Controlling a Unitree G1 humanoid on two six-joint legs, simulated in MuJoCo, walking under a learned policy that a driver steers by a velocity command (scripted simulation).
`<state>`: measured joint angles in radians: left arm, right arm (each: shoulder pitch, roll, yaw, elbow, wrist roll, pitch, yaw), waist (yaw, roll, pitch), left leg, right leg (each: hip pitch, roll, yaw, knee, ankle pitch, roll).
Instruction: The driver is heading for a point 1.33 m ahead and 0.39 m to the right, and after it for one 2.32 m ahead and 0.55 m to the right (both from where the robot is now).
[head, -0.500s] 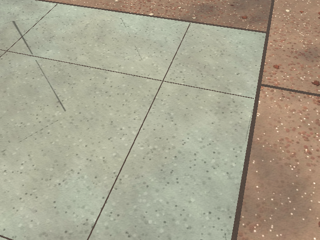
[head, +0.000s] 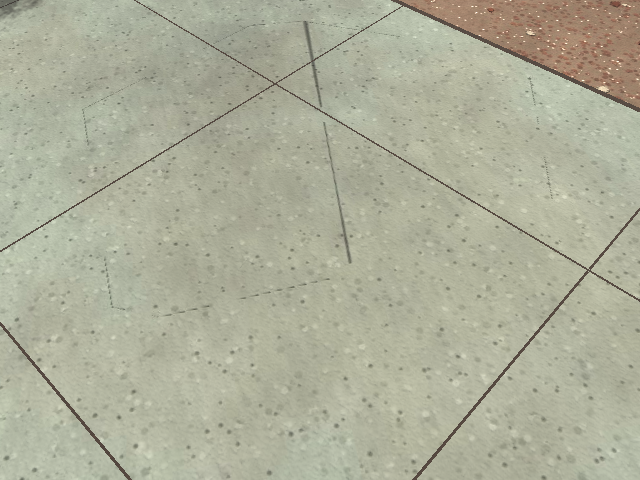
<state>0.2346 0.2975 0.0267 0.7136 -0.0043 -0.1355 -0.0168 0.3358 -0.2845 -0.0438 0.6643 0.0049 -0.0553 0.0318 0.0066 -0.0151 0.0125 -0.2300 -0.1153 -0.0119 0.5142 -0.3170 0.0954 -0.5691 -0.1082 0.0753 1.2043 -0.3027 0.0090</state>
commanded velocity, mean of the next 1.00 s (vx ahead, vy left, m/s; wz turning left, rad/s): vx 0.98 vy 0.00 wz -0.60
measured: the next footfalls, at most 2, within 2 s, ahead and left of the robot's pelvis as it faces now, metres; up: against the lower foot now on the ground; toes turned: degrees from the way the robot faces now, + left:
right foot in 0.28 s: +0.50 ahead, -0.10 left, +0.00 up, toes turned -5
left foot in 0.72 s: +0.94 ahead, -0.01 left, +0.00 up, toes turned -37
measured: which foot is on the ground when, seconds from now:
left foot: down 0.00-0.28, up 0.30-0.70, down 0.72-1.00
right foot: up 0.00-0.26, down 0.28-0.72, up 0.74-1.00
